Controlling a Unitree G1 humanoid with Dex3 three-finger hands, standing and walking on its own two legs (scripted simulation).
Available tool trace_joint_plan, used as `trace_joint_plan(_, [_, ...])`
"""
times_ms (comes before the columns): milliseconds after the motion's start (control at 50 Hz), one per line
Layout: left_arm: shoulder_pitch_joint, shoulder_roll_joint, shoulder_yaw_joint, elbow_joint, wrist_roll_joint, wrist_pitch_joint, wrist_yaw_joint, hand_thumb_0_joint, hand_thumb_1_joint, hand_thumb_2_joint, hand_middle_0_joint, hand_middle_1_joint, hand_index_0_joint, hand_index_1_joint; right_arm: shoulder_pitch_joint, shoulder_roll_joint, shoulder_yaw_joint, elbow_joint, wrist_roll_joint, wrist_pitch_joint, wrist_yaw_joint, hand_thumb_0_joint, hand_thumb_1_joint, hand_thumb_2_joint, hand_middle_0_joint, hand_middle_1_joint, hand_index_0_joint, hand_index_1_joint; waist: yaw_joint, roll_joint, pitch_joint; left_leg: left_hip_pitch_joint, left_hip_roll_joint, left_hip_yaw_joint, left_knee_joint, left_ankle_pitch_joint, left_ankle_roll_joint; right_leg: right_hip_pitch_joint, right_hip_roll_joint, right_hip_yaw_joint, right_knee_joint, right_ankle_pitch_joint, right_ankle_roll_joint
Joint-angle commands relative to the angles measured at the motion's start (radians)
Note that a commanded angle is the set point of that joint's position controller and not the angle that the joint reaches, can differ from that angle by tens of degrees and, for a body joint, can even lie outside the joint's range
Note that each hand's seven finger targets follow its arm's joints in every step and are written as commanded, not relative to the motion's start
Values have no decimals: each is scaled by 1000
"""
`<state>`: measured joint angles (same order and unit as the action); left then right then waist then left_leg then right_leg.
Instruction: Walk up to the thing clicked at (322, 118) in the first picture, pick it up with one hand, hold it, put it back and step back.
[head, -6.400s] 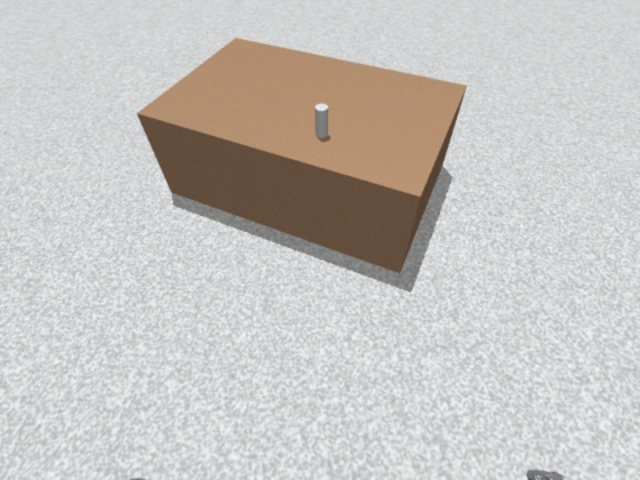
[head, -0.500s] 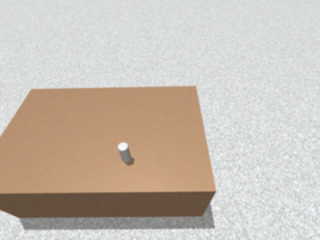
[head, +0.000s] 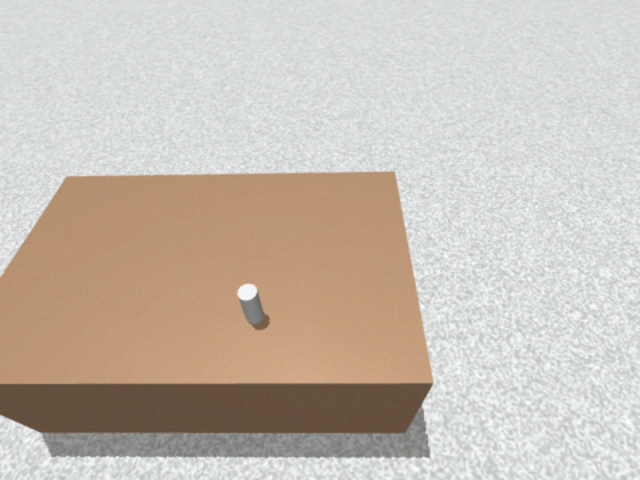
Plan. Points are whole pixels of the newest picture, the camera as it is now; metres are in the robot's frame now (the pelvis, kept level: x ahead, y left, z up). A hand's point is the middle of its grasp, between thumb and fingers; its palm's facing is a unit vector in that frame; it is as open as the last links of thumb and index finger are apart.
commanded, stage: stand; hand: left
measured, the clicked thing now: (251, 304) +0.52 +0.19 -0.31
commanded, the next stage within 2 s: go down in 0.46 s
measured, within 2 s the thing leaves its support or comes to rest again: neither
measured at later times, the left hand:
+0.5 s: hand out of the picture +0.07 +0.25 -0.16, palm faces -0.03 -0.94 -0.35, open 7.3 cm
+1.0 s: hand out of the picture +0.13 +0.26 -0.15, palm faces +0.03 -0.94 -0.33, open 15.2 cm
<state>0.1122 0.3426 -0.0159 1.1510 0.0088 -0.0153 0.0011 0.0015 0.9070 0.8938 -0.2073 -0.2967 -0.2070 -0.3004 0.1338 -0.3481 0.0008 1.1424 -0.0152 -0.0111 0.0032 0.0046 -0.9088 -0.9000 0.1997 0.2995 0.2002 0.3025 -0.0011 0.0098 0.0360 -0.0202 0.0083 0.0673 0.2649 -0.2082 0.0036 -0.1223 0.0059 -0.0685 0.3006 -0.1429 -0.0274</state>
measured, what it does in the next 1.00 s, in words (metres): stands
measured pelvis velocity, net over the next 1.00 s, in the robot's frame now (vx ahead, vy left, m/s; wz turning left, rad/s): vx -0.02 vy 0.01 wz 0.03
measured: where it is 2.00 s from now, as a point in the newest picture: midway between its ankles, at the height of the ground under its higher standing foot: outside the picture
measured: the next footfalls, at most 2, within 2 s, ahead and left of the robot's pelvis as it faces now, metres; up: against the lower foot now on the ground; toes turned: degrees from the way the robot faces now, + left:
none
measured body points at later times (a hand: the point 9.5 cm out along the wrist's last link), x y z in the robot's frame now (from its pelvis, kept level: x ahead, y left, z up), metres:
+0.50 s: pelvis +0.00 +0.00 +0.00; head +0.01 +0.00 +0.45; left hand +0.07 +0.30 -0.13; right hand +0.07 -0.30 -0.14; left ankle -0.04 +0.11 -0.75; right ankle +0.02 -0.10 -0.75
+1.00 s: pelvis -0.02 +0.01 -0.02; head +0.03 +0.01 +0.42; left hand +0.12 +0.30 -0.13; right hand +0.15 -0.27 -0.13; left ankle -0.04 +0.11 -0.75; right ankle +0.02 -0.10 -0.75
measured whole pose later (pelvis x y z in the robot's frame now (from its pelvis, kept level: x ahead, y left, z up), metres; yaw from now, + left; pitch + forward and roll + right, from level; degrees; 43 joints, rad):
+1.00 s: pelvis -0.02 +0.01 -0.02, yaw +2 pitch +7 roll +0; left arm 0.12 0.31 0.07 0.67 0.01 0.26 -0.02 0.00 -0.09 0.12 -0.11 -0.03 -0.09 -0.04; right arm 0.15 -0.29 -0.11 0.74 0.04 -0.07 -0.03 0.00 0.04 -0.20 0.06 0.06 0.06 0.06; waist 0.00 0.02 -0.03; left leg -0.39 -0.01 0.05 0.61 -0.34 0.03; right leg -0.47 -0.03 -0.09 0.60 -0.25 -0.01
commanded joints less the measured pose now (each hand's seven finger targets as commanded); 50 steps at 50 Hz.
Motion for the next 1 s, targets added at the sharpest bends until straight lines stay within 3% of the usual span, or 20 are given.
trace_joint_plan(0, [-50,215,40,-56,-4,-26,14,0,899,900,-200,-300,-200,-300,-32,-207,-34,-55,2,-21,-12,0,-900,-900,200,300,200,300,-1,-6,-54,-54,151,-118,-42,131,13,53,-153,153,-39,172,-3])
trace_joint_plan(300, [-42,216,42,-54,-3,-26,14,0,899,900,-200,-300,-200,-300,-25,-204,-33,-59,3,-19,-12,0,-900,-900,200,300,200,300,-1,-9,-53,-58,147,-118,-42,110,13,55,-152,151,-39,145,0])
trace_joint_plan(520, [-44,214,41,-58,-2,-25,15,0,899,900,-200,-300,-200,-300,-33,-209,-36,-63,4,-21,-14,0,-900,-900,200,300,200,300,-1,-2,-76,-32,154,-117,-31,178,12,69,-155,145,-25,219,-5])
trace_joint_plan(540, [-45,213,39,-57,-1,-26,14,0,819,820,-120,-233,-161,-220,-32,-204,-33,-60,4,-20,-15,0,-820,-820,120,220,120,220,-1,-2,-56,-40,155,-117,-36,176,14,57,-156,147,-33,226,-5])
trace_joint_plan(560, [-396,13,14,-408,-81,-94,22,0,739,740,-40,-153,-81,-140,-383,-2,15,-411,112,-137,-28,0,-740,-740,49,140,50,140,-36,10,-31,-229,-13,-29,98,140,10,-58,-32,43,57,112,8])
trace_joint_plan(580, [-358,114,46,-406,-80,-84,36,0,659,660,-54,-73,-15,-60,-320,-68,5,-431,106,-163,-37,0,-660,-660,48,60,50,60,-23,-11,-53,-206,-14,-24,97,74,16,-36,-41,52,42,38,14])
trace_joint_plan(600, [-189,214,81,-263,-69,-44,49,0,579,580,-57,-14,-14,-61,-223,-188,-68,-326,105,-150,-55,0,-580,-580,48,52,50,52,-8,19,-20,-238,-11,-24,98,30,6,-65,-35,47,52,-9,6])
trace_joint_plan(620, [-149,271,117,-212,-58,-3,51,0,499,500,-66,-7,-21,-57,-177,-217,-105,-263,105,-133,-64,0,-500,-500,48,52,50,52,-4,8,-30,-294,-12,-29,145,25,5,-100,-32,45,88,-14,5])
trace_joint_plan(660, [-235,211,105,-254,-50,18,40,0,339,340,-66,-14,-32,-52,-252,-182,-119,-321,95,-152,-64,0,-340,-340,48,51,50,51,3,-27,-223,-302,-11,-42,220,78,13,-64,-30,52,176,63,8])
trace_joint_plan(680, [-210,194,109,-248,-41,36,37,0,259,260,-71,-14,-36,-53,-222,-145,-112,-298,87,-149,-60,0,-260,-260,48,51,49,51,8,-7,-265,-329,-19,-43,247,90,15,-64,-33,52,201,85,10])
trace_joint_plan(700, [-152,193,141,-241,-23,62,29,0,179,199,-85,-14,-52,-51,-119,-147,-148,-294,72,-140,-55,0,-180,-223,48,51,50,51,-2,-1,-279,-351,-21,-49,267,115,16,-93,-27,47,232,112,5])
trace_joint_plan(720, [-1,193,162,-228,-7,95,18,0,126,171,-89,-13,-63,-42,9,-153,-179,-287,64,-129,-51,0,-142,-213,48,51,50,51,13,12,-303,-352,-31,-45,276,155,13,-86,-27,43,243,152,1])
trace_joint_plan(740, [8,189,156,-287,-4,114,10,0,58,130,-95,-16,-78,-35,65,-160,-186,-300,63,-123,-48,0,-100,-201,48,51,50,51,-10,9,-333,-321,-33,-38,271,188,10,-62,-24,43,241,197,2])
trace_joint_plan(760, [-27,195,149,-380,-4,135,5,0,-22,87,-97,-13,-88,-22,38,-180,-191,-362,66,-122,-50,0,-44,-184,49,51,50,51,-18,-6,-360,-292,-33,-41,255,226,9,-50,-20,38,224,226,2])
trace_joint_plan(780, [-5,193,149,-429,-1,167,-1,0,-71,66,-93,-11,-91,-15,21,-167,-183,-429,73,-115,-48,0,-5,-173,49,51,50,51,-15,-14,-333,-284,-35,-44,235,224,10,-64,-20,35,204,214,3])
trace_joint_plan(820, [29,166,136,-424,3,228,-21,0,-157,45,-94,-12,-91,-14,74,-110,-152,-418,77,-84,-33,0,115,-142,49,51,50,51,-16,-17,-242,-318,-39,-39,231,160,16,-124,-17,27,185,133,4])
trace_joint_plan(860, [-103,153,121,-545,5,246,-24,0,-209,44,-95,-16,-87,-22,-44,-72,-118,-510,75,-84,-28,0,197,-123,50,51,51,51,-12,-37,-219,-370,-39,-38,256,69,23,-178,-23,29,196,43,9])
trace_joint_plan(880, [-137,173,131,-564,11,248,-20,0,-289,34,-97,-17,-87,-27,-77,-104,-141,-527,69,-89,-33,0,251,-110,50,51,51,51,-18,-55,-211,-391,-37,-40,269,21,28,-202,-25,30,205,-3,11])
trace_joint_plan(920, [-89,170,143,-609,9,254,-16,0,-432,24,-109,-28,-93,-44,-23,-112,-164,-511,64,-94,-39,0,326,-91,50,51,51,51,-12,-17,-196,-389,-28,-48,261,-20,23,-225,-20,27,216,-54,5])
trace_joint_plan(980, [-67,168,148,-702,10,255,-8,0,-543,4,-103,-32,-89,-46,-18,-138,-184,-557,55,-111,-53,0,377,-78,50,50,51,50,-13,5,-244,-373,-18,-65,264,19,17,-210,-19,26,236,-23,2])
